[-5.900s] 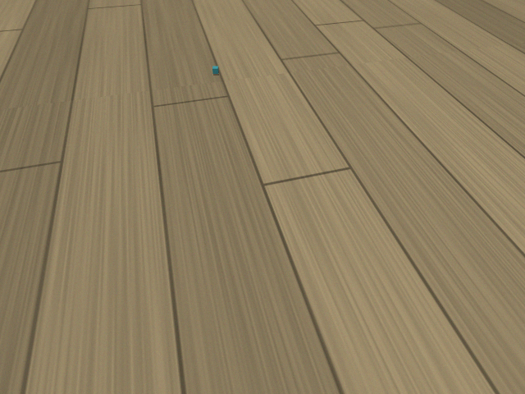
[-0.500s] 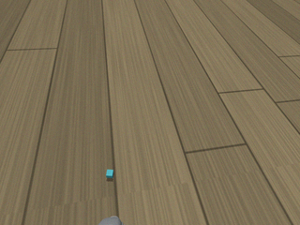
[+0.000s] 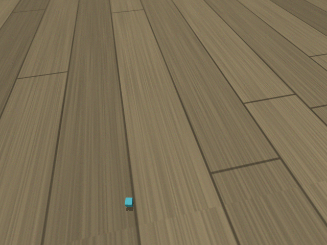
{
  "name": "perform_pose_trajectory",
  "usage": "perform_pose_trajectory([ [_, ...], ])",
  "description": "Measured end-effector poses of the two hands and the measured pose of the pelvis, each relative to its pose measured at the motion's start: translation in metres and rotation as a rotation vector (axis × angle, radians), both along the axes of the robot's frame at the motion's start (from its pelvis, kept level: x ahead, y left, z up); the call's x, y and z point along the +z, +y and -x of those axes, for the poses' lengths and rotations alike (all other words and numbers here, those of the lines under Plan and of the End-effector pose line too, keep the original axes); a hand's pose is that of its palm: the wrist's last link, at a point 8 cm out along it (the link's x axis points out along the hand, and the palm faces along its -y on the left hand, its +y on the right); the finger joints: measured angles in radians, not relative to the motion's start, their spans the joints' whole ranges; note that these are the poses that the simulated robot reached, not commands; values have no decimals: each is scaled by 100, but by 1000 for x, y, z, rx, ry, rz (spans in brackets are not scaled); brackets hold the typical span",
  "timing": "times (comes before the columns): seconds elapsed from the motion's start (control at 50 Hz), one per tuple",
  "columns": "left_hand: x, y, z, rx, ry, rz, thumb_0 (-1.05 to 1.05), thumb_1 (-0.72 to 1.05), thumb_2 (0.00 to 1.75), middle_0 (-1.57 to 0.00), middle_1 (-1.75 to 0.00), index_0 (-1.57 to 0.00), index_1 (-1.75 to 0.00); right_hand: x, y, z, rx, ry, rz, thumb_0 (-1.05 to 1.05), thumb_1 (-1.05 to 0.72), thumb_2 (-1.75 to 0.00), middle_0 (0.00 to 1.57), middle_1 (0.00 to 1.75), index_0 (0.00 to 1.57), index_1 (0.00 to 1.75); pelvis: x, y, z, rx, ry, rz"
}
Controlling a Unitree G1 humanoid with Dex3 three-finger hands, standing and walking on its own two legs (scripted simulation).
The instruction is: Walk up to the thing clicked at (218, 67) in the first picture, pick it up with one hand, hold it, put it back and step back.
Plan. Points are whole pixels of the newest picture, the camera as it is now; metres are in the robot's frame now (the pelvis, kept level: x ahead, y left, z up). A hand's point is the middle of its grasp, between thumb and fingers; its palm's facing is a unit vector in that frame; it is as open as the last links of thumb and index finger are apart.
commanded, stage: walk up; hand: left
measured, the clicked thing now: (129, 202) +0.46 +0.24 -0.74
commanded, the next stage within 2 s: stand in 1.40 s
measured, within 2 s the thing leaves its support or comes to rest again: neither
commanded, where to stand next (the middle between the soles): +0.09 -0.01 m, yaw +1 degrees
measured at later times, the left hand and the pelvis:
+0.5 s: hand out of the picture +0.13 +0.26 -0.14, palm faces -0.01 -0.94 -0.33, open 7.3 cm; pelvis +0.04 +0.00 +0.02, yaw +1 degrees
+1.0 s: hand out of the picture +0.12 +0.25 -0.13, palm faces +0.01 -0.94 -0.34, open 7.3 cm; pelvis +0.05 +0.00 +0.02, yaw +2 degrees
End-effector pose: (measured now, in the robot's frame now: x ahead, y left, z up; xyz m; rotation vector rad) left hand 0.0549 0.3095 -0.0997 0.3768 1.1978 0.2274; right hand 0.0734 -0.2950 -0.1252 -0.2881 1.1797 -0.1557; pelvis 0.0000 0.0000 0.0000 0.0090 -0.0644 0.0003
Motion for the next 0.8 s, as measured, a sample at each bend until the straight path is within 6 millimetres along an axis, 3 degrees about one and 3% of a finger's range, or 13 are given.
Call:
perform_pose_trajectory([
  [0.18, -2, -10, -45, -19, -52, 71, 1, 91, 90, -21, -30, -21, -30, 16, 3, 13, -16, 77, 22, 0, -90, -90, 20, 30, 20, 30, 11, 3, -15, 1, 20, 5],
  [0.32, -4, -13, -63, -15, -46, 92, 1, 91, 90, -20, -30, -21, -30, 28, -4, -1, -26, 84, 61, 0, -90, -90, 20, 30, 20, 30, 17, 4, -27, 5, 27, 11],
  [0.6, 3, -7, -60, 26, 3, 63, 1, 91, 90, -20, -30, -21, -30, 29, 0, -56, 2, 12, 44, 0, -90, -90, 20, 30, 20, 30, 21, 3, -39, 16, 29, 10],
  [0.8, 5, -7, -51, 57, 26, 51, 1, 91, 90, -20, -30, -21, -30, 25, 6, -66, 13, 18, 17, 0, -90, -90, 20, 30, 20, 30, 22, 0, -45, 24, 26, 10],
])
